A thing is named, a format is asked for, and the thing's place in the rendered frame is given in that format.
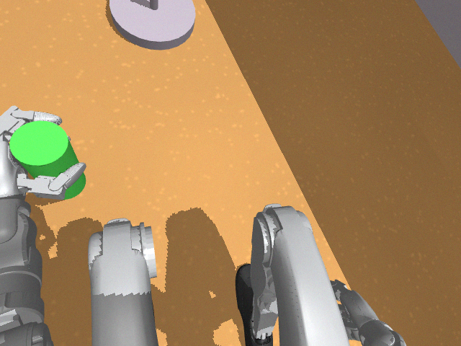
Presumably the left robot arm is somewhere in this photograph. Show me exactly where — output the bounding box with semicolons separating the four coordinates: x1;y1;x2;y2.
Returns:
0;197;54;346

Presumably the right robot foot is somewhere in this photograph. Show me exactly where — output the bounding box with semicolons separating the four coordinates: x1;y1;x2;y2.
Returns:
236;264;273;346

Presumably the right robot hand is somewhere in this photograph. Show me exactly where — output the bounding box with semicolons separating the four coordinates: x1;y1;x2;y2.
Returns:
330;280;379;341

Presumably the left robot hand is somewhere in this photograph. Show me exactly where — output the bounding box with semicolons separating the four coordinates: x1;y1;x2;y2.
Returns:
0;106;86;200

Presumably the can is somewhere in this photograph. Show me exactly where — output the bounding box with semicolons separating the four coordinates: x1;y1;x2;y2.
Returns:
9;121;86;200

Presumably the floor lamp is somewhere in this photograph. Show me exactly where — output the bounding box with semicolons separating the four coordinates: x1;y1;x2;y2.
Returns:
109;0;196;50

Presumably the right robot arm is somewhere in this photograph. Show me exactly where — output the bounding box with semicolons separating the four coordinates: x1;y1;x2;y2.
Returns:
358;320;406;346

